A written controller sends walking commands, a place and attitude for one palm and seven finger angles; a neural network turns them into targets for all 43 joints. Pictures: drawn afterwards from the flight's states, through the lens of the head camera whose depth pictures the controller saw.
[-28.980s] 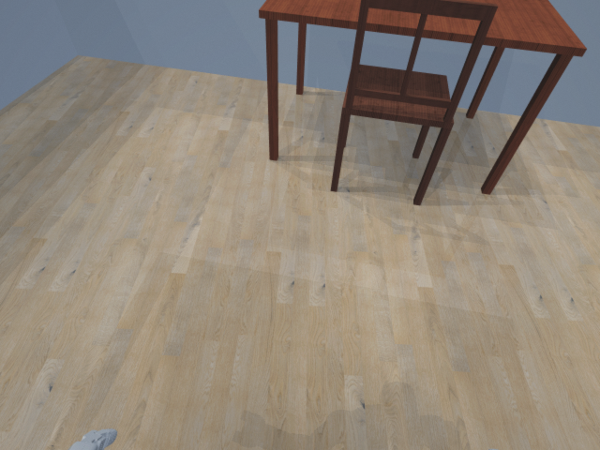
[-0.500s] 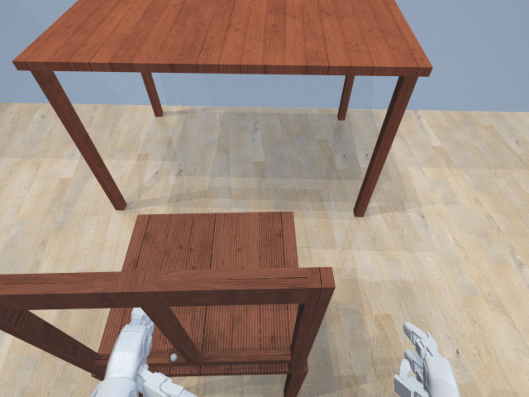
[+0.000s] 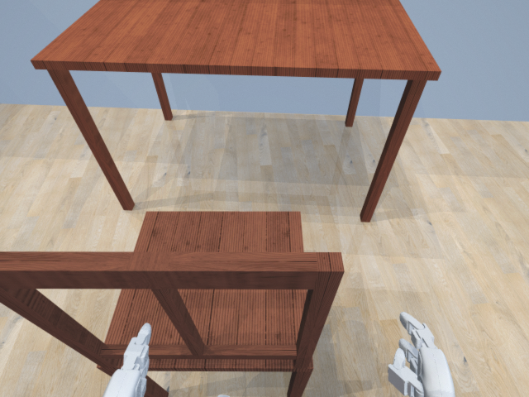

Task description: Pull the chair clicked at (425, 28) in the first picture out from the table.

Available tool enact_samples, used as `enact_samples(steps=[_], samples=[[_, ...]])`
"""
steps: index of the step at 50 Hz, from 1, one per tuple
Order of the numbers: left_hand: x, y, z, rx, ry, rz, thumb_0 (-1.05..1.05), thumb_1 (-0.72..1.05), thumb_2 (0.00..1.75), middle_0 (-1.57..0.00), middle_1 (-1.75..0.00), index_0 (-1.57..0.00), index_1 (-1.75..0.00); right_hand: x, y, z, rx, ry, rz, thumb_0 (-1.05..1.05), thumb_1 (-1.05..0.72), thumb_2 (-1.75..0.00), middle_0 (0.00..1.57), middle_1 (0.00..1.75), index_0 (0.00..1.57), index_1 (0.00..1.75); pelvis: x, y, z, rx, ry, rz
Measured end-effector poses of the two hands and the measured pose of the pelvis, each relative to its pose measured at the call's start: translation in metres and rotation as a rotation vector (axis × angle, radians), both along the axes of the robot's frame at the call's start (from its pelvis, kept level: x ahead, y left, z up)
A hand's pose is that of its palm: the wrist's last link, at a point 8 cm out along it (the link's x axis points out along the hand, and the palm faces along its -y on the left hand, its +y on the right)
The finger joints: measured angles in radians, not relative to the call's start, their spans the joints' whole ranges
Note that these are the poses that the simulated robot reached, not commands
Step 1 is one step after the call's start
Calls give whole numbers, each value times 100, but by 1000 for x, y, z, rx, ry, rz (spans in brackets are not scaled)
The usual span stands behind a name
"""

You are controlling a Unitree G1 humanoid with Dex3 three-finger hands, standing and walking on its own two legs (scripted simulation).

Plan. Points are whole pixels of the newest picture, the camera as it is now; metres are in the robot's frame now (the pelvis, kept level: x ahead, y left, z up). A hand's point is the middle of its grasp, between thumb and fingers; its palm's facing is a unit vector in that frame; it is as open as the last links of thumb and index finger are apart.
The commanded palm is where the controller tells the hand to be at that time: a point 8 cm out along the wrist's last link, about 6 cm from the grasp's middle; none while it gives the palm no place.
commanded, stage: draw the fingers out of the gap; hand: left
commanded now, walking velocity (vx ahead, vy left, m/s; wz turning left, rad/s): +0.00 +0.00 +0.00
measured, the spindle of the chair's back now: (183, 322) +0.24 +0.14 -0.02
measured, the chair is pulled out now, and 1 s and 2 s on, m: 0.58 0.58 0.58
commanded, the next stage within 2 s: draw the hand back to the body in 0.18 s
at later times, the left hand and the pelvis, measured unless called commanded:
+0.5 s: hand out of the picture +0.12 +0.15 +0.04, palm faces +0.10 -0.99 -0.05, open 17.5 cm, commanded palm +0.07 +0.21 +0.05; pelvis -0.01 +0.00 -0.01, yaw +0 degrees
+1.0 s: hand (81, 387) +0.13 +0.21 +0.09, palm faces +0.12 -0.91 -0.39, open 15.7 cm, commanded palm +0.10 +0.26 +0.15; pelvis +0.00 +0.00 +0.03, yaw +0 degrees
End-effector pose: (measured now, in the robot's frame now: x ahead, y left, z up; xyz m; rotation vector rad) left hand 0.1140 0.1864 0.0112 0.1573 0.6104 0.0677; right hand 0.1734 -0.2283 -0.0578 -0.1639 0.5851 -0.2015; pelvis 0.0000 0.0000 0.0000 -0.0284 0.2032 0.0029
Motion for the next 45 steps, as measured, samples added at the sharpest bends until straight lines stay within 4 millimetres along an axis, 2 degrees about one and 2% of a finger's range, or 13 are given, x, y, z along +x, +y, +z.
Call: enact_samples(steps=[11, 17, 24, 31, 35, 41, 45], samples=[[-30, 2, 0, -6, 34, 18, -1, -54, 21, 0, 0, -1, 0, 3, -1, 1, -2, -18, -21, 2, -90, -90, 20, 30, 20, 30, -2, 0, -5, -5, 6, -1], [-40, 7, 0, -30, 31, 37, -1, -54, 21, 0, 0, -1, 0, 3, -1, -1, -8, -21, -32, 2, -90, -90, 20, 30, 20, 30, -3, 1, -8, -11, 13, 2], [-22, 15, 30, -98, -259, 57, -1, -54, 21, 0, 0, -1, 0, 1, 2, -9, -6, -25, -22, 2, -90, -90, 20, 30, 20, 30, -7, 2, -14, -18, 18, 7], [-4, 26, 57, -86, -508, -62, -1, -54, 21, 0, 0, 0, 0, -3, 9, -21, 44, -6, -11, 2, -90, -90, 20, 30, 20, 30, -15, 2, -19, -17, 17, -4], [-2, 37, 65, -70, -503, -76, -1, -54, 21, 0, 0, -1, 0, -5, 12, -20, 71, -4, -24, 2, -90, -90, 20, 30, 20, 30, -16, 2, -15, -17, -7, -7], [-4, 49, 86, -45, -493, -45, -1, -51, 22, -1, -1, -1, -1, -4, 16, -3, 71, -47, -18, 2, -90, -90, 20, 30, 20, 30, -12, 4, -2, -17, -47, -1], [-5, 59, 97, 156, -386, -7, -1, -43, 26, -2, -2, -4, -3, -1, 18, 10, 35, -33, 7, 2, -90, -90, 20, 30, 20, 30, -9, 4, 12, -19, -100, -6]])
